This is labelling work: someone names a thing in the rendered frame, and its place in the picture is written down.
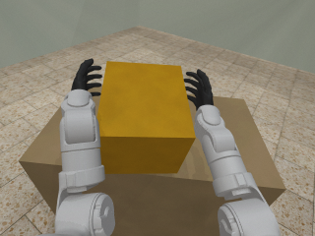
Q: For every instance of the robot left hand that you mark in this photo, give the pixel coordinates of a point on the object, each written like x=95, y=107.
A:
x=82, y=77

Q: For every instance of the left robot upper arm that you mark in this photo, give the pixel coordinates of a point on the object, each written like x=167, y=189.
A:
x=89, y=214

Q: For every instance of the right robot upper arm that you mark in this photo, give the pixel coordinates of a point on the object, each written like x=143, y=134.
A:
x=250, y=217

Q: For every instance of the right robot forearm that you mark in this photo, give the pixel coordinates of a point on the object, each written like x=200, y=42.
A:
x=231, y=179

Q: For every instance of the left robot forearm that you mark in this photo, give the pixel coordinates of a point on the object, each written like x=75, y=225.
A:
x=80, y=146

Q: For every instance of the robot right hand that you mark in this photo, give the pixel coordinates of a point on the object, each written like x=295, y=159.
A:
x=202, y=90

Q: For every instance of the pedestal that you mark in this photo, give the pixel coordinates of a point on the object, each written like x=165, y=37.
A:
x=163, y=204

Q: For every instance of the carton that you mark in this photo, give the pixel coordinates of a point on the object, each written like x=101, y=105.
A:
x=144, y=118

